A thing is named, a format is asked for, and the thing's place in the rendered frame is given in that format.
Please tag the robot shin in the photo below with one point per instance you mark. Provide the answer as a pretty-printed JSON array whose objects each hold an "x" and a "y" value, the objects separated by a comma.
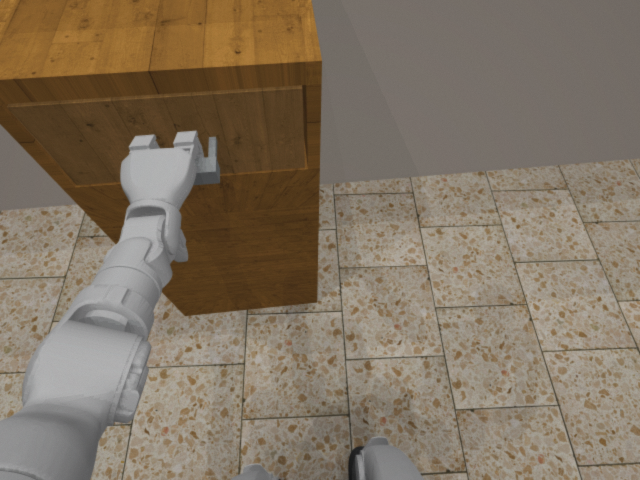
[
  {"x": 376, "y": 441},
  {"x": 254, "y": 467}
]

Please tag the left robot forearm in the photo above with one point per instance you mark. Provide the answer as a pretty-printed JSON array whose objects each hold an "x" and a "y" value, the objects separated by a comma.
[{"x": 128, "y": 285}]

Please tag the robot left upper arm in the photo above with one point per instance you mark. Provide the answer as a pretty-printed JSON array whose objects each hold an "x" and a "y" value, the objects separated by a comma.
[{"x": 88, "y": 378}]

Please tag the right robot shin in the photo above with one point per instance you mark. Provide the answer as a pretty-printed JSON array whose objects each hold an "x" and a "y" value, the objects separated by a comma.
[{"x": 376, "y": 441}]

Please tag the drawer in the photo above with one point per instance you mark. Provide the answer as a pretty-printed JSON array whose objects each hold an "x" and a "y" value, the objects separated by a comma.
[{"x": 257, "y": 129}]

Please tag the left robot hand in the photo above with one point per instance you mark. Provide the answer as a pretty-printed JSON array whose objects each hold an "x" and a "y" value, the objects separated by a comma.
[{"x": 164, "y": 174}]

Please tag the left robot shin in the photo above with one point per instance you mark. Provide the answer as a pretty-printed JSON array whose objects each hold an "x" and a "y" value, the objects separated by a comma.
[{"x": 254, "y": 467}]

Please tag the handle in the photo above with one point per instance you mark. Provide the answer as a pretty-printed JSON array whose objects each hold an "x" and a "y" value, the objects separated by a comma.
[{"x": 208, "y": 170}]

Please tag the cabinet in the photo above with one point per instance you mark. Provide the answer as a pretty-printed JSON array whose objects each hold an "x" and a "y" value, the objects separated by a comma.
[{"x": 252, "y": 239}]

